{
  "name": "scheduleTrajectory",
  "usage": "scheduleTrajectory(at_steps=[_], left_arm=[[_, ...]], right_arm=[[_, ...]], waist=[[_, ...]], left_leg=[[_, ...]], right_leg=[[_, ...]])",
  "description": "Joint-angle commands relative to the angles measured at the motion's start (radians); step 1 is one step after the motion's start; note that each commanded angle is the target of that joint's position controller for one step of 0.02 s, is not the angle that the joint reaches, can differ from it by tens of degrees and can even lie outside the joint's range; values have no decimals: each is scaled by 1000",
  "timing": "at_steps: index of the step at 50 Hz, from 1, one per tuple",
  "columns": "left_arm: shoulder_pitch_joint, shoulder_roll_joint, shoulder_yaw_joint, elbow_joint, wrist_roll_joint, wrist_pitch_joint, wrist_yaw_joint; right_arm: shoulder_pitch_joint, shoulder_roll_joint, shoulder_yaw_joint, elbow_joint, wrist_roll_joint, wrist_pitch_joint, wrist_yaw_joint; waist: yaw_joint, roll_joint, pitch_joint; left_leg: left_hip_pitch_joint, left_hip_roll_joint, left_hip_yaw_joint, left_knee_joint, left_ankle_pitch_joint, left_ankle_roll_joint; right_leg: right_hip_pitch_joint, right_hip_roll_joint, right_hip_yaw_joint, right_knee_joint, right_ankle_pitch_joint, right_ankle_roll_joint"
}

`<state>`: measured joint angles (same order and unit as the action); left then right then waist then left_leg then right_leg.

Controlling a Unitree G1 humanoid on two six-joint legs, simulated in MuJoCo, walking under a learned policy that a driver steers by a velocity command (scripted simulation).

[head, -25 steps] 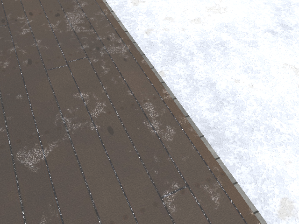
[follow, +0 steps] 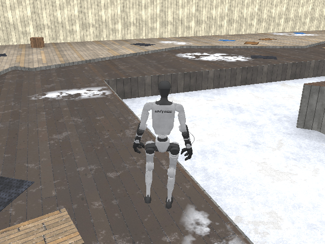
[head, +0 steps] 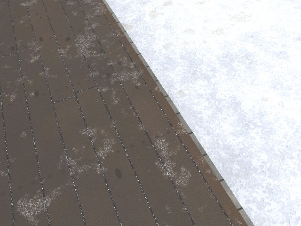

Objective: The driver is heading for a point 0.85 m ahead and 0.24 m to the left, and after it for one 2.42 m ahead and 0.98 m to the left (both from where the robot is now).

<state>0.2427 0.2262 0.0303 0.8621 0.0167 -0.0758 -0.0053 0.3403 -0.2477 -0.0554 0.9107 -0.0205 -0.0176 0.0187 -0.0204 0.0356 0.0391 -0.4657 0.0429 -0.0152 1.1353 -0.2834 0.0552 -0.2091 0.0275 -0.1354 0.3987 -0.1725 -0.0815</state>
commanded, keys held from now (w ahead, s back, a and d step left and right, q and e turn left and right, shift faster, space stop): w+q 0.74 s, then w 0.26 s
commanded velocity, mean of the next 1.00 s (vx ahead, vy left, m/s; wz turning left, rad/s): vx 0.50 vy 0.00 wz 0.47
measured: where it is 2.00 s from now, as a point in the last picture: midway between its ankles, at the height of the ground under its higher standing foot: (103, 184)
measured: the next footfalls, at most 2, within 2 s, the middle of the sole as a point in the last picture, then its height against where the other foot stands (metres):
left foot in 0.38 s outside the picture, level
right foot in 0.92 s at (142, 195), level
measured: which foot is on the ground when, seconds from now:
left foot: up 0.00-0.36, down 0.38-0.92, up 0.94-1.00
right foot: down 0.00-0.40, up 0.42-0.90, down 0.92-1.00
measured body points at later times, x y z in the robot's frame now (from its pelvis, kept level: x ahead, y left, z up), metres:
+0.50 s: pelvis +0.24 +0.06 -0.02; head +0.27 +0.07 +0.43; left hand +0.20 +0.32 -0.15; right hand +0.43 -0.16 -0.14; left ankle +0.28 +0.12 -0.74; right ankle +0.14 -0.08 -0.64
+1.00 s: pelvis +0.50 +0.12 -0.01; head +0.52 +0.12 +0.44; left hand +0.53 +0.41 -0.11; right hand +0.65 -0.11 -0.15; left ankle +0.32 +0.13 -0.67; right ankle +0.61 +0.07 -0.74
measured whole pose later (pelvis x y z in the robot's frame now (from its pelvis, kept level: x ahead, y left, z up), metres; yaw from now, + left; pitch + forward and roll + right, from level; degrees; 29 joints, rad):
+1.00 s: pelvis +0.50 +0.12 -0.01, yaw +30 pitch +1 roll +0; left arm 0.14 0.23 0.03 0.72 0.04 -0.06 -0.01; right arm 0.38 -0.28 -0.05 0.86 -0.01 -0.05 0.01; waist -0.04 0.03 0.03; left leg -0.24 -0.11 -0.11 1.05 -0.41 0.09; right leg -0.38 0.03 -0.06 0.54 -0.19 -0.06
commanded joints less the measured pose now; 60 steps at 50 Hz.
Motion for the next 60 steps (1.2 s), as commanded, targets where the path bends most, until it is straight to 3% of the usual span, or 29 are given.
scheduleTrajectory(at_steps=[1,9,14,17,19,20,21,22,23,24,25,26,28,29,32,35,40,43,45,46,47,48,49,50,51,53,56,57,60], left_arm=[[28,101,25,-26,-3,-35,5],[147,100,24,15,2,-25,22],[229,124,34,57,9,-11,33],[208,168,48,65,6,-1,42],[181,198,58,56,3,12,37],[167,174,51,25,2,10,32],[168,76,33,-61,-11,4,9],[38,142,41,-80,4,-5,4],[-15,121,35,-104,-9,-22,-3],[-4,120,36,-86,-6,-31,1],[19,108,36,-83,11,-20,-1],[66,103,32,-75,28,-1,-1],[69,104,34,-74,35,28,-4],[56,96,32,-81,32,35,-7],[-84,92,28,-136,29,48,-7],[-185,87,21,-171,29,49,-16],[-303,76,7,-234,14,34,-24],[-225,99,15,-229,15,23,-19],[-9,138,36,-171,14,10,5],[158,193,51,-150,36,0,20],[226,299,77,-129,54,4,24],[193,258,77,-115,27,15,9],[93,167,56,-145,15,18,0],[41,107,40,-149,10,13,-8],[45,85,30,-140,13,5,-9],[43,94,31,-118,6,-12,-8],[114,98,33,-75,-3,-30,-14],[124,123,39,-65,-3,-29,-13],[156,109,37,-44,-1,-20,-14]], right_arm=[[67,-43,-20,-20,-2,22,12],[-192,-12,-3,-93,-8,18,33],[-325,-9,10,-163,-12,16,44],[-241,-38,-6,-155,-16,10,32],[-11,-87,-37,-89,-18,-8,15],[119,-184,-71,-61,-28,-11,0],[78,-295,-100,-78,-7,1,-5],[92,-263,-90,-83,5,13,-8],[39,-229,-79,-76,7,15,-18],[2,-172,-63,-67,10,8,-18],[-53,-149,-56,-74,20,5,-23],[-80,-133,-50,-86,23,-3,-25],[-66,-122,-43,-86,28,-24,-20],[-62,-145,-48,-88,24,-30,-20],[9,-170,-52,-78,18,-39,-13],[39,-155,-46,-87,16,-38,-12],[104,-161,-41,-85,7,-36,-26],[81,-177,-40,-87,5,-42,-32],[51,-182,-37,-83,10,-48,-25],[43,-136,-22,-109,15,-57,-20],[150,-50,-4,-128,45,-58,-15],[167,-111,-9,-108,13,-49,-17],[94,-123,-14,-111,-3,-42,-13],[21,-117,-10,-126,-12,-40,-5],[-16,-104,-10,-136,-17,-36,2],[21,-86,-3,-126,-24,-18,15],[-57,-77,2,-147,-26,-11,22],[-86,-63,9,-165,-25,-10,25],[-211,-44,26,-196,-22,-14,29]], waist=[[-22,-93,17],[29,-89,61],[71,-88,89],[21,-124,16],[-82,-102,-126],[-140,-15,-224],[-71,251,-294],[-115,16,-276],[-89,-3,-144],[-38,-87,-37],[10,-94,-32],[37,-42,-38],[50,-50,-42],[53,-45,-42],[12,-18,0],[-29,19,6],[-76,39,-3],[-28,42,-16],[89,-19,-112],[155,-70,-236],[108,-274,-306],[81,-216,-257],[54,-104,-116],[49,-35,-52],[38,-51,-17],[2,-132,-40],[11,-104,-13],[6,-130,-21],[36,-113,1]], left_leg=[[-108,37,-31,33,95,-16],[-244,44,34,-243,279,-31],[-212,18,138,-434,185,32],[-29,-78,207,-484,59,103],[272,-148,188,-597,70,161],[519,9,-37,-651,-7,218],[773,293,-618,-769,74,407],[770,290,-645,-834,83,388],[654,283,-522,-860,120,356],[508,229,-416,-861,327,295],[439,172,-334,-882,328,260],[363,158,-306,-894,398,269],[324,112,-252,-904,473,267],[306,93,-236,-918,429,260],[309,78,-258,-954,347,232],[340,47,-252,-930,312,195],[425,74,-277,-863,481,170],[442,108,-298,-811,587,137],[408,49,-233,-550,746,102],[265,-6,-190,-306,542,75],[-55,-176,-86,-15,-85,28],[-161,-150,-112,113,-207,39],[-195,-98,-127,162,-128,36],[-179,-68,-123,126,-69,32],[-154,-43,-124,77,-42,27],[-90,-24,-101,30,-20,-2],[-154,-4,-66,-16,44,-22],[-181,12,-48,-69,77,-33],[-191,44,4,-244,161,-57]], right_leg=[[21,-261,182,-274,70,-46],[154,-261,3,-229,298,-44],[288,-302,-59,-173,467,-55],[329,-301,-117,23,927,-34],[246,-281,-141,381,872,-12],[29,-251,-141,668,527,21],[-409,0,-69,1054,-361,92],[-534,-31,144,1079,-314,85],[-575,-83,160,1017,-232,74],[-516,-119,158,907,-175,68],[-460,-133,161,840,-157,74],[-389,-142,165,807,-158,89],[-357,-142,160,755,-160,110],[-361,-142,150,709,-132,119],[-445,-147,140,569,-4,140],[-459,-122,131,417,105,149],[-401,-67,111,245,127,127],[-238,-37,110,144,51,76],[46,-11,96,36,23,28],[284,-176,264,21,-90,-25],[506,-431,717,-60,-165,-141],[424,-450,901,-138,-248,-181],[284,-419,755,-146,-297,-174],[169,-366,625,-169,-238,-148],[109,-311,512,-174,-78,-110],[35,-262,409,-215,8,-97],[53,-231,309,-246,170,-108],[71,-241,304,-259,159,-119],[84,-203,235,-272,206,-116]])
Velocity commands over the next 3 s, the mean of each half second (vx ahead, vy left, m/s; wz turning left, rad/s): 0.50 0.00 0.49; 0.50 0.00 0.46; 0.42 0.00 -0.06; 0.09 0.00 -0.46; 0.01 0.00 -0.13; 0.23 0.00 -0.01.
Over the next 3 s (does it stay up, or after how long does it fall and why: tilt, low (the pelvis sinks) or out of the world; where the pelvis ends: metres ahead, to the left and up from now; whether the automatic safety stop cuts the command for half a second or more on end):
stays up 0.78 0.25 0.00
